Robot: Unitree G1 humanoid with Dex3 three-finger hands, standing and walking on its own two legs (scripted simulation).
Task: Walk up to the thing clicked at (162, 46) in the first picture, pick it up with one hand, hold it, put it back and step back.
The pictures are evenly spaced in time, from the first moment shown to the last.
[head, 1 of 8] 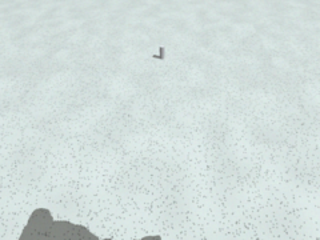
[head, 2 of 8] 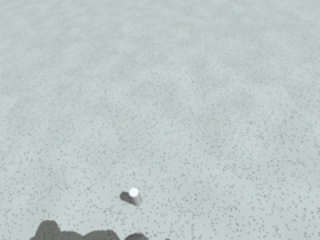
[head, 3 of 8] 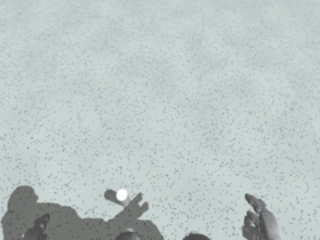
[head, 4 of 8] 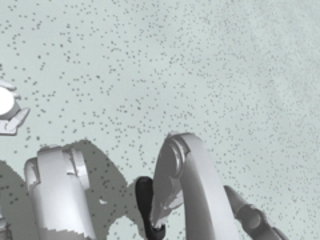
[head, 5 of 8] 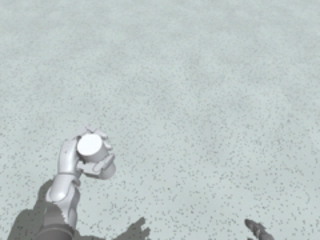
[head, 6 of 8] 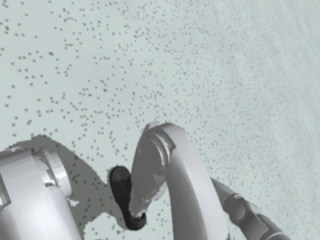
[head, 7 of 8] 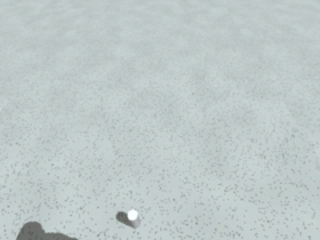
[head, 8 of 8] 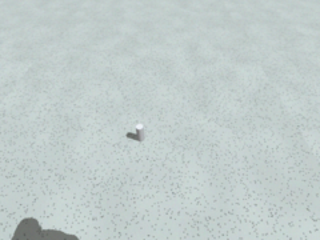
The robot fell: no
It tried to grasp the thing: yes
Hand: left
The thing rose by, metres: 0.69
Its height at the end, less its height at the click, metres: +0.00
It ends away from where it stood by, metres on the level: 0.01
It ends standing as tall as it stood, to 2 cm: yes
